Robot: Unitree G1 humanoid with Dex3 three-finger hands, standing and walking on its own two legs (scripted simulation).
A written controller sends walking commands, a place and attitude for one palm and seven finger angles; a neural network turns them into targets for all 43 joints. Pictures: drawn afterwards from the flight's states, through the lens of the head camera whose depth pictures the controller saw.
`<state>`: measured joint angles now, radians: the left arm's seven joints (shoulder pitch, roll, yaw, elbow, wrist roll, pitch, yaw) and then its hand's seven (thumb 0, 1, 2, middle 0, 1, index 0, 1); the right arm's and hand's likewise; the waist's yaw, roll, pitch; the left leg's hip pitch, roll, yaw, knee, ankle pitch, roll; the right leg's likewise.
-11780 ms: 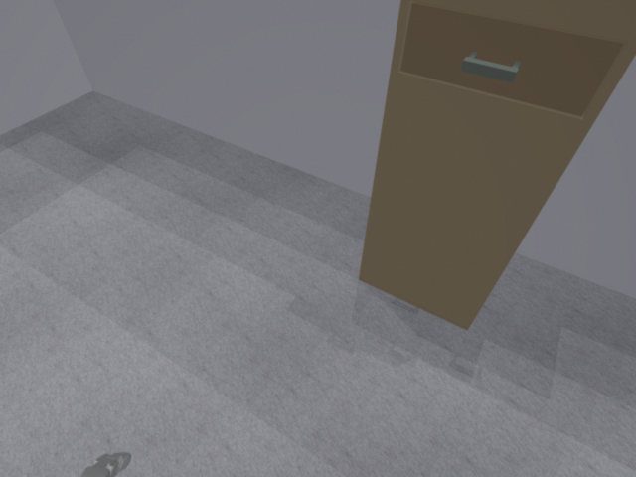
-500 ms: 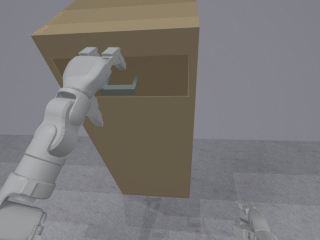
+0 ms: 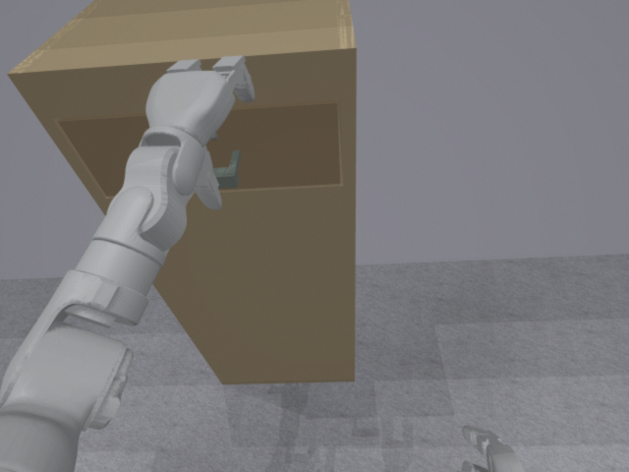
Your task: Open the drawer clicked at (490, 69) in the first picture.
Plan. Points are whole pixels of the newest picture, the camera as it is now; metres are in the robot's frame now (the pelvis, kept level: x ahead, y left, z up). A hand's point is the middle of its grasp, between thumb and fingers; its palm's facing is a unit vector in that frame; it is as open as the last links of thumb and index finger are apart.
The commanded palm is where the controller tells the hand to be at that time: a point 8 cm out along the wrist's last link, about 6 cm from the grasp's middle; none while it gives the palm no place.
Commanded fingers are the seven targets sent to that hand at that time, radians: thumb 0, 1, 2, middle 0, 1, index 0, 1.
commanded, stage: move the hooked fingers above the handle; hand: left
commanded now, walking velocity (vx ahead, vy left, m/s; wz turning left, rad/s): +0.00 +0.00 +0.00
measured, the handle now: (204, 169) +0.48 +0.18 +0.14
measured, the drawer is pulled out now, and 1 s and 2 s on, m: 0.00 0.00 0.00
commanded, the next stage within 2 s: none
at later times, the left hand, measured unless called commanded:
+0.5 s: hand (193, 179) +0.40 +0.16 +0.20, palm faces +0.12 -0.02 -0.99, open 13.8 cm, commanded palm +0.40 +0.18 +0.26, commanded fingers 0.00 -0.50 0.30 -0.30 -1.20 -0.30 -1.20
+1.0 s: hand (184, 189) +0.41 +0.19 +0.17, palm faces +0.02 -0.04 -1.00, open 13.8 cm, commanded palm +0.40 +0.20 +0.26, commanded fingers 0.00 -0.50 0.30 -0.30 -1.20 -0.30 -1.20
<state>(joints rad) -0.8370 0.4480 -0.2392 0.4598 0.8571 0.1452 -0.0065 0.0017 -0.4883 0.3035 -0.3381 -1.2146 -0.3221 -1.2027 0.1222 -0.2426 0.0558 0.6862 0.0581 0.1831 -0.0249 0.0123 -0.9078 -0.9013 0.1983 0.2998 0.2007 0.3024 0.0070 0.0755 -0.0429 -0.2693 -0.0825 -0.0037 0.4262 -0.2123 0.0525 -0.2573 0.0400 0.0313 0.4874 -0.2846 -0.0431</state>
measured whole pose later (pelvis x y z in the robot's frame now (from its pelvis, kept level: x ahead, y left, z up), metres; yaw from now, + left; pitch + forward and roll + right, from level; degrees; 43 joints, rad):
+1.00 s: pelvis +0.01 +0.00 +0.00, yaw +2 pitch +4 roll +1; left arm -0.63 0.53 -0.21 0.29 0.85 0.10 -0.18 0.00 -0.49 0.30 -0.33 -1.21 -0.33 -1.21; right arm 0.18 -0.29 0.00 0.63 0.05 0.20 -0.03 0.01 -0.91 -0.90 0.20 0.30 0.20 0.30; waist 0.03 0.07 -0.04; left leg -0.30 -0.08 -0.04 0.48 -0.25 0.05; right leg -0.26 0.04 0.00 0.50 -0.31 -0.05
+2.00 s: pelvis +0.01 -0.01 +0.00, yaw +1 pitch +3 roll +1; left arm -0.66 0.46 -0.25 0.32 0.85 0.17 -0.24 0.00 -0.49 0.30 -0.32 -1.21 -0.33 -1.22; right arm 0.13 -0.28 0.03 0.62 0.06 0.21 -0.03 0.01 -0.91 -0.90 0.20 0.30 0.20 0.30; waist 0.00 0.07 -0.07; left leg -0.26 -0.07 -0.02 0.45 -0.24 0.04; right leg -0.24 0.05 0.01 0.50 -0.31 -0.06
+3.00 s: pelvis +0.01 -0.02 +0.00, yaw +0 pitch +3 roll +1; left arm -0.64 0.58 -0.14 0.41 0.88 0.28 -0.22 0.00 -0.49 0.30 -0.34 -1.22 -0.32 -1.23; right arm 0.15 -0.29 0.03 0.63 0.08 0.24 -0.06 0.01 -0.91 -0.90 0.20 0.30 0.20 0.30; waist 0.00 0.07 -0.06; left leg -0.25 -0.06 -0.01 0.43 -0.23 0.04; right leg -0.23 0.06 0.03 0.48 -0.29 -0.07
